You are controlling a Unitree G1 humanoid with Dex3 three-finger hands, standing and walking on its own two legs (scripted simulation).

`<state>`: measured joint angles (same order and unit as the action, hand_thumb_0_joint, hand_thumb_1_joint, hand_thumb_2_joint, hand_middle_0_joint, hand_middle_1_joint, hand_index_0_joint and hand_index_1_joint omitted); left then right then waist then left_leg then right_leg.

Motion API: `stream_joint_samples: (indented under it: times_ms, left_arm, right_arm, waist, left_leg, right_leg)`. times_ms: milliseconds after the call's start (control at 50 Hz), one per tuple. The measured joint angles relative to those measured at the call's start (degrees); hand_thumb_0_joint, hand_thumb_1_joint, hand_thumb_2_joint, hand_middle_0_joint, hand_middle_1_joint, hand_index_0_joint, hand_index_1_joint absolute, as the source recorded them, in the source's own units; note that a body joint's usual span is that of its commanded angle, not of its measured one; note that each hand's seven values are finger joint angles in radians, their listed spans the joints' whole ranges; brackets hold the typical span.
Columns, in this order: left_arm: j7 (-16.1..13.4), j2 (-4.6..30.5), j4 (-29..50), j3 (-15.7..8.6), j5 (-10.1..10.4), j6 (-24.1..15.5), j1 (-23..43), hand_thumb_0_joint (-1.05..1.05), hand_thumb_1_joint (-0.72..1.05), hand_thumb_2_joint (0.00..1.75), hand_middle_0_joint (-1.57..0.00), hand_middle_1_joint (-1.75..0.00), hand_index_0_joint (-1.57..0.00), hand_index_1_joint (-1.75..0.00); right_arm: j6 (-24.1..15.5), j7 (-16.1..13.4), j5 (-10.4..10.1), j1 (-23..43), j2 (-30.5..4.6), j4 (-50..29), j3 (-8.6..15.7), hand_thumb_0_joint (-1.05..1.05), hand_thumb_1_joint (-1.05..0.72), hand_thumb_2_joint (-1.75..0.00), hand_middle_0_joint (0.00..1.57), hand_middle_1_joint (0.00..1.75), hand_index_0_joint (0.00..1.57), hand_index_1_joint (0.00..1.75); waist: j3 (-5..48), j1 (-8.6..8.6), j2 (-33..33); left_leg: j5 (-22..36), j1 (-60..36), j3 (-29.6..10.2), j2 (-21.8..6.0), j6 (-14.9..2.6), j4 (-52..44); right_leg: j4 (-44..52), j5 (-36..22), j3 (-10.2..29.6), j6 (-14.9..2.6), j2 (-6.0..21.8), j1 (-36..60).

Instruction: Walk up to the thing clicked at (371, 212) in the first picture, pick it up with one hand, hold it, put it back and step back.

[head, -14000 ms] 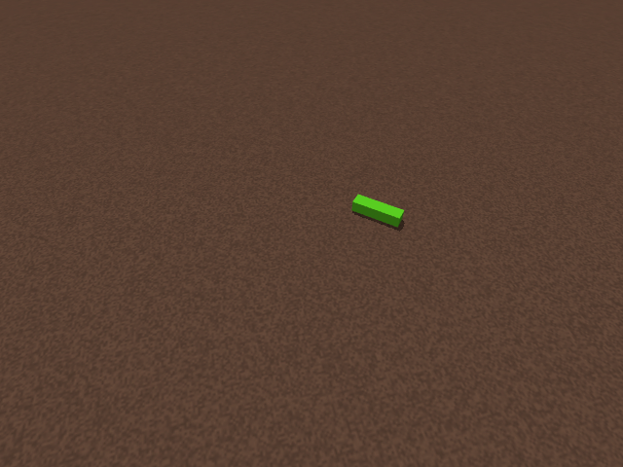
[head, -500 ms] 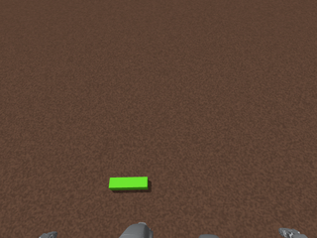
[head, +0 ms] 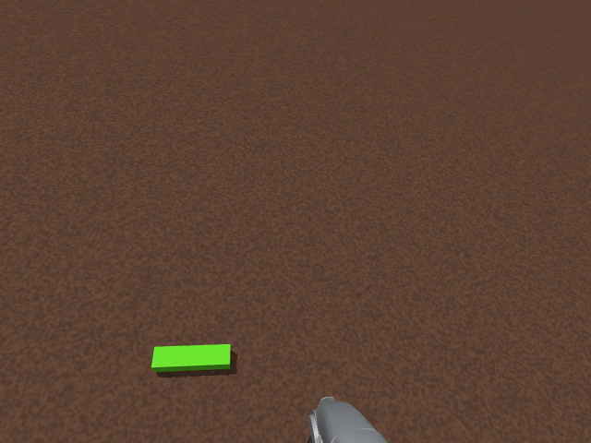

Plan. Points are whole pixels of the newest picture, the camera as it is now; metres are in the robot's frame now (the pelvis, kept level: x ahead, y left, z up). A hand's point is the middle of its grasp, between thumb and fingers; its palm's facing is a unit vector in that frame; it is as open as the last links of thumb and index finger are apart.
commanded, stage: walk up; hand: left
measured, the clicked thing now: (192, 358) +0.42 +0.23 -0.74
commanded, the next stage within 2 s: stand in 1.48 s
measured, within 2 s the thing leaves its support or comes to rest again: neither
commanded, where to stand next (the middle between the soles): +0.04 -0.02 m, yaw +2 degrees
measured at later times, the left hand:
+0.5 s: hand out of the picture +0.10 +0.18 -0.12, palm faces +0.09 -0.90 -0.42, open 7.4 cm
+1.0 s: hand out of the picture -0.05 +0.23 -0.15, palm faces +0.09 -0.93 -0.34, open 7.4 cm
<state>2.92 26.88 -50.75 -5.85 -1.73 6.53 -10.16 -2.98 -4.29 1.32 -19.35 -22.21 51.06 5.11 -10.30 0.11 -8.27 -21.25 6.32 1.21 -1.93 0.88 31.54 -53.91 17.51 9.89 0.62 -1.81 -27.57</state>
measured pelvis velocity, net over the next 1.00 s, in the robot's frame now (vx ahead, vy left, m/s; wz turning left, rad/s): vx -0.04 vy -0.04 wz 0.11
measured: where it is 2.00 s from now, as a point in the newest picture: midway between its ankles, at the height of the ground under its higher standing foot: outside the picture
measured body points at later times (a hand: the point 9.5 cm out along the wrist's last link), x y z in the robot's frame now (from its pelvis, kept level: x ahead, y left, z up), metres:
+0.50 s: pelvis -0.01 -0.08 +0.00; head +0.03 -0.11 +0.44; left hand +0.09 +0.23 -0.09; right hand +0.08 -0.39 -0.14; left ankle -0.01 +0.09 -0.67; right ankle +0.06 -0.15 -0.73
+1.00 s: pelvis -0.04 -0.04 +0.01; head -0.04 -0.03 +0.46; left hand -0.05 +0.28 -0.12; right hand +0.04 -0.35 -0.10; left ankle -0.08 +0.06 -0.73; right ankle +0.03 -0.17 -0.69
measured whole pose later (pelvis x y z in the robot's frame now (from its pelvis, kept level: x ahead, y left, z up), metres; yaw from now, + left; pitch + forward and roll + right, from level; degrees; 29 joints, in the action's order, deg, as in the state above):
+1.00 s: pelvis -0.04 -0.04 +0.01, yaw +6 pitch -3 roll +0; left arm 2.0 23.0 -54.8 -3.6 -0.9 -0.3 -20.1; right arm -0.5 2.0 3.2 -18.8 -21.4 49.6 2.9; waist -2.5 -0.2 -2.1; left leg -18.5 6.0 0.4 1.1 -2.7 27.6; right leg -47.1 23.2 1.4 0.9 0.5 -23.5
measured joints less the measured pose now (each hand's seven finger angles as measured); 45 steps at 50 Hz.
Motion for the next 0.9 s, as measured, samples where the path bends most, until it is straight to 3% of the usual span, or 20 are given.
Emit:
stream_joint_samples:
  times_ms: [100,140,180,220,280,360,520,640,700,740,780,820,860,900]
  left_arm:
    - [0.5,-2.4,1.8,0.9,-0.4,-0.6,1.8,0.01,0.91,0.90,-0.20,-0.29,-0.20,-0.30]
    - [0.6,-4.1,2.4,0.6,-0.8,-1.3,3.3,0.00,0.91,0.90,-0.20,-0.29,-0.20,-0.30]
    - [0.8,-4.9,4.3,0.8,-1.2,-2.1,4.4,0.00,0.91,0.90,-0.20,-0.29,-0.20,-0.30]
    - [0.6,-5.4,6.2,0.8,-1.0,-2.3,4.8,0.00,0.91,0.90,-0.20,-0.29,-0.20,-0.30]
    - [-0.3,-6.6,7.8,1.3,-0.4,-2.5,4.9,0.00,0.91,0.90,-0.20,-0.29,-0.20,-0.30]
    - [-1.7,-7.9,7.0,2.3,0.6,-5.0,3.4,0.00,0.90,0.90,-0.20,-0.30,-0.20,-0.30]
    - [-3.8,-8.3,4.7,2.8,0.9,-6.8,1.5,0.00,0.90,0.90,-0.20,-0.30,-0.20,-0.30]
    - [-3.2,-7.2,4.2,1.6,-0.7,-4.9,1.6,0.00,0.90,0.90,-0.20,-0.30,-0.20,-0.30]
    - [-2.5,-6.0,3.6,1.3,-1.1,-4.7,0.6,0.00,0.90,0.90,-0.20,-0.30,-0.20,-0.30]
    - [-2.1,-5.1,2.9,1.3,-0.9,-4.5,-0.4,0.00,0.90,0.90,-0.20,-0.30,-0.20,-0.30]
    - [-2.1,-4.3,1.5,1.2,-0.5,-4.3,-1.9,0.00,0.90,0.90,-0.20,-0.30,-0.20,-0.30]
    - [-2.0,-4.5,-0.4,1.5,-0.3,-4.3,-4.5,0.01,0.91,0.90,-0.20,-0.29,-0.20,-0.30]
    - [-1.5,-4.2,-2.1,1.6,0.1,-4.6,-5.9,0.01,0.91,0.90,-0.20,-0.29,-0.20,-0.30]
    - [-1.3,-3.7,-3.0,1.6,0.5,-5.3,-7.0,0.01,0.91,0.90,-0.20,-0.29,-0.20,-0.30]
  right_arm:
    - [1.4,0.2,-0.5,1.9,-1.7,-2.9,-0.5,0.01,-0.90,-0.90,0.20,0.30,0.21,0.30]
    - [2.0,0.1,-1.2,3.6,-2.7,-3.2,-0.6,0.01,-0.90,-0.90,0.20,0.30,0.21,0.30]
    - [2.5,-0.4,-1.7,5.1,-2.3,-3.3,-1.1,0.01,-0.90,-0.90,0.20,0.30,0.21,0.30]
    - [2.7,-0.9,-1.9,5.8,-1.1,-3.1,-1.9,0.01,-0.90,-0.90,0.20,0.30,0.21,0.30]
    - [2.6,-0.2,-2.1,5.3,-0.6,-2.9,-2.9,0.01,-0.90,-0.90,0.20,0.30,0.21,0.30]
    - [3.1,1.5,-1.4,3.8,-0.9,-2.1,-3.6,0.01,-0.90,-0.90,0.20,0.30,0.21,0.30]
    - [5.4,2.5,-0.8,5.3,-1.8,-0.8,-2.8,0.01,-0.90,-0.90,0.20,0.30,0.20,0.30]
    - [5.2,3.2,-0.5,5.0,-2.1,-0.5,-2.4,0.00,-0.91,-0.90,0.20,0.30,0.20,0.29]
    - [4.5,3.8,-0.3,3.5,-1.8,0.8,-2.6,0.00,-0.91,-0.90,0.20,0.30,0.20,0.29]
    - [3.8,4.2,0.1,2.1,-1.5,1.5,-2.4,0.00,-0.91,-0.90,0.20,0.30,0.20,0.30]
    - [3.6,4.4,1.1,1.4,-0.3,2.4,-2.2,0.01,-0.91,-0.90,0.20,0.30,0.20,0.29]
    - [3.6,4.7,1.6,0.1,-0.1,2.2,-2.5,0.01,-0.91,-0.90,0.20,0.30,0.20,0.30]
    - [3.2,4.7,1.7,-0.5,0.5,2.1,-2.8,0.01,-0.90,-0.90,0.20,0.30,0.20,0.30]
    - [2.6,4.8,1.6,-0.5,1.3,1.7,-3.2,0.01,-0.90,-0.90,0.20,0.30,0.21,0.30]
  waist:
    - [-1.1,-0.45,2.6]
    - [-2.9,-1.00,6.4]
    - [-4.2,-0.97,7.5]
    - [-4.0,0.26,6.7]
    - [-2.3,0.84,7.6]
    - [1.2,0.78,10.2]
    - [1.2,0.72,12.3]
    - [1.1,1.59,10.8]
    - [3.0,1.77,9.3]
    - [4.6,1.43,8.0]
    - [5.4,1.77,5.3]
    - [8.0,0.67,5.8]
    - [8.8,-0.49,5.9]
    - [8.8,-0.42,5.1]
  left_leg:
    - [-3.0,3.2,0.6,-1.5,1.57,5.2]
    - [-3.9,6.0,-1.0,-3.9,0.48,11.7]
    - [-9.5,11.0,-4.6,-1.5,-1.05,23.5]
    - [-13.8,15.3,-4.8,2.0,-1.66,33.1]
    - [-10.5,19.2,-5.6,4.7,-1.96,38.8]
    - [-5.1,18.7,-7.9,5.3,-1.35,34.4]
    - [-4.0,17.0,-12.0,5.6,-0.61,28.1]
    - [-5.5,15.6,-8.5,4.6,-0.29,24.9]
    - [-7.2,11.2,-4.9,3.3,-0.95,15.6]
    - [-3.8,7.0,-3.3,3.2,-2.16,6.7]
    - [0.2,4.8,-1.9,4.7,-2.34,3.8]
    - [0.0,4.3,-2.3,3.9,-3.44,3.0]
    - [1.4,2.9,-3.2,3.4,-3.64,0.5]
    - [3.1,1.4,-2.8,3.4,-2.93,-2.3]
  right_leg:
    - [12.3,1.9,-6.6,-1.30,1.9,5.9]
    - [14.7,-1.8,-8.8,-1.86,0.0,7.6]
    - [14.2,-1.5,-9.6,-2.78,-0.3,7.6]
    - [15.1,-2.0,-8.7,-3.71,0.3,7.7]
    - [18.7,-3.8,-9.5,-4.35,0.3,8.8]
    - [20.8,-4.3,-11.5,-5.06,-0.9,10.2]
    - [20.0,-4.5,-14.0,-4.88,0.6,10.6]
    - [19.7,-6.2,-15.2,-4.59,2.7,7.4]
    - [18.8,-6.2,-16.2,-4.30,3.6,6.0]
    - [17.2,-5.2,-16.8,-3.77,4.5,5.0]
    - [13.4,2.3,-14.2,-2.72,5.3,4.5]
    - [8.3,8.0,-11.9,-1.50,2.9,3.0]
    - [4.2,7.3,-9.4,-0.96,1.3,2.4]
    - [2.5,5.2,-7.0,-0.84,0.9,2.1]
